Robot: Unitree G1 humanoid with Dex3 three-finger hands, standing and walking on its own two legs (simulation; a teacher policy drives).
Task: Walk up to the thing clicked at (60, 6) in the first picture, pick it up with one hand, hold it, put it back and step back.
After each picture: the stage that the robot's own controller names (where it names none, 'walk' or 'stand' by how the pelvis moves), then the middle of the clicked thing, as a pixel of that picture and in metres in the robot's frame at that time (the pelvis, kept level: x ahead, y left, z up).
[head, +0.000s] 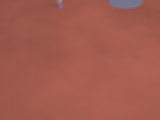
stand; out of the picture +2.29 +0.41 -0.66
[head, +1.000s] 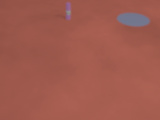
walk; (68, 11) +2.19 +0.20 -0.63
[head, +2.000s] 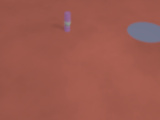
walk; (67, 22) +1.62 +0.18 -0.64
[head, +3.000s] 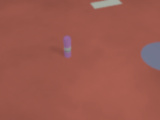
walk; (67, 47) +1.13 +0.19 -0.64
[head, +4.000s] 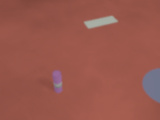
walk; (57, 82) +0.76 +0.20 -0.65
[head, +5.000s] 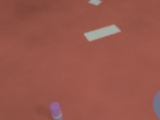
walk; (56, 113) +0.50 +0.19 -0.65
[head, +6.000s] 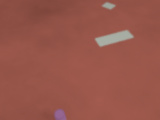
stand; out of the picture +0.45 +0.20 -0.66
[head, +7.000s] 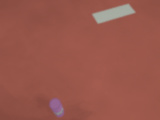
walk; (57, 108) +0.37 +0.20 -0.62
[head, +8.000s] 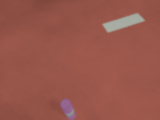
stand; (68, 110) +0.45 +0.20 -0.62
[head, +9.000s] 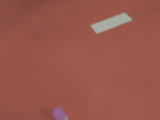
stand; (61, 118) +0.38 +0.23 -0.62
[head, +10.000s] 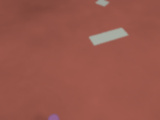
walk; out of the picture +0.39 +0.21 -0.63
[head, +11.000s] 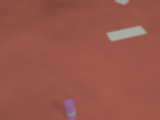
stand; (70, 110) +0.50 +0.16 -0.63
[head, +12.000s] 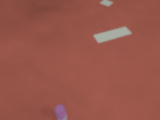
stand; (61, 116) +0.47 +0.20 -0.64
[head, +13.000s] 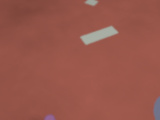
stand; out of the picture +0.40 +0.24 -0.66
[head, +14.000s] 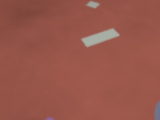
stand; out of the picture +0.39 +0.24 -0.66
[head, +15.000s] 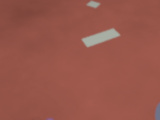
stand; out of the picture +0.38 +0.24 -0.66
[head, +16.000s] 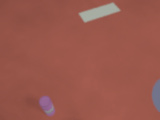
go down; (47, 106) +0.41 +0.23 -0.60
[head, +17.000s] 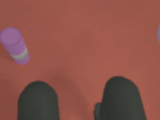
go down; (17, 49) +0.48 +0.25 -0.24
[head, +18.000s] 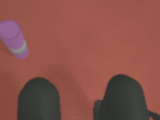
close in; (16, 43) +0.48 +0.25 -0.23
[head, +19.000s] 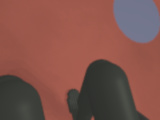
close; out of the picture +0.46 +0.28 -0.16
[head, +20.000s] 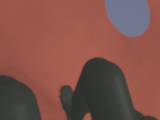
lift; out of the picture +0.45 +0.29 -0.16
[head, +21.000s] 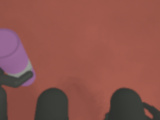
lift; (16, 64) +0.36 +0.22 -0.01
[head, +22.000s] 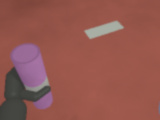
hold; (36, 81) +0.32 +0.17 +0.07
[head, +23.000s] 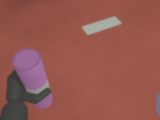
hold; (36, 83) +0.33 +0.17 +0.04
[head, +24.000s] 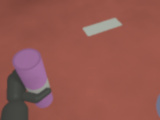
hold; (36, 83) +0.33 +0.17 +0.04
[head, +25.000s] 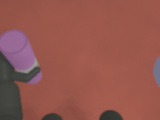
crouch; (25, 62) +0.40 +0.19 -0.01
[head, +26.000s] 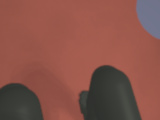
lower; out of the picture +0.50 +0.27 -0.09
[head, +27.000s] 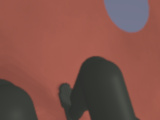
lower; out of the picture +0.46 +0.28 -0.17
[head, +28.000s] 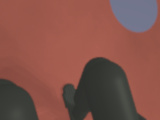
lower; out of the picture +0.44 +0.29 -0.17
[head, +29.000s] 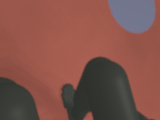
lower; out of the picture +0.45 +0.29 -0.16
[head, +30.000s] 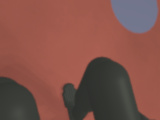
lower; out of the picture +0.44 +0.29 -0.17
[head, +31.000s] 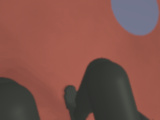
open; out of the picture +0.44 +0.29 -0.17
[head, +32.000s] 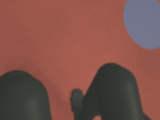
stand; out of the picture +0.44 +0.28 -0.18
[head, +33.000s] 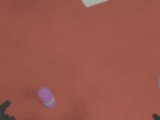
stand; (47, 98) +0.42 +0.22 -0.51
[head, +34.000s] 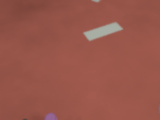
stand; out of the picture +0.40 +0.22 -0.60
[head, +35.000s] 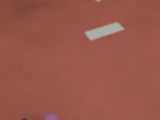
stand; out of the picture +0.39 +0.22 -0.60
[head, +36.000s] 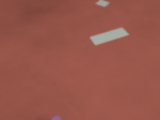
stand; out of the picture +0.39 +0.21 -0.65
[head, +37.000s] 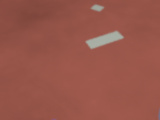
stand; out of the picture +0.39 +0.23 -0.66
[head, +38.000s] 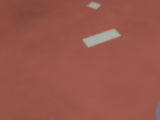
stand; out of the picture +0.38 +0.24 -0.66
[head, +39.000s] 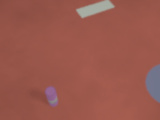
walk; (52, 97) +0.48 +0.20 -0.64
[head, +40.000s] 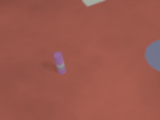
walk; (60, 63) +0.82 +0.27 -0.62
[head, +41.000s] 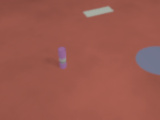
walk; (62, 58) +1.08 +0.19 -0.64
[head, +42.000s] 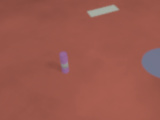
stand; (64, 63) +0.99 +0.22 -0.66
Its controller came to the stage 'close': yes
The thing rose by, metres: 0.68
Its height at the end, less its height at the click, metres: +0.00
